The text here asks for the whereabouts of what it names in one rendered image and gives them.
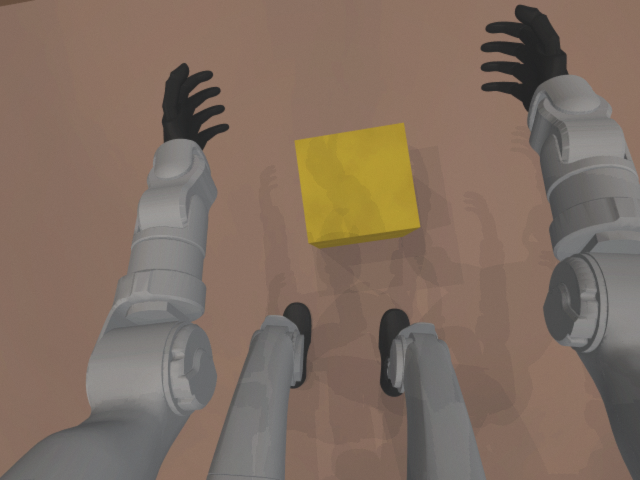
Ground carton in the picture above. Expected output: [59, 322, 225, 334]
[294, 123, 420, 249]

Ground robot right forearm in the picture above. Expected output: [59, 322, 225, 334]
[527, 75, 640, 261]

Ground robot left forearm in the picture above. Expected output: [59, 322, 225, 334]
[86, 139, 217, 406]

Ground left robot upper arm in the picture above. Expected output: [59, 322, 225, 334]
[0, 320, 217, 480]

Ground robot left hand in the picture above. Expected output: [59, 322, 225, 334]
[162, 63, 229, 151]

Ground right robot upper arm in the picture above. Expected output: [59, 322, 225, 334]
[543, 252, 640, 480]

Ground right robot thigh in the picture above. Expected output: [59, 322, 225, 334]
[391, 332, 486, 480]

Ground left robot foot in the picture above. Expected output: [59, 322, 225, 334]
[283, 302, 311, 389]

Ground robot right hand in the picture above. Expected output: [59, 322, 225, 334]
[481, 5, 569, 111]

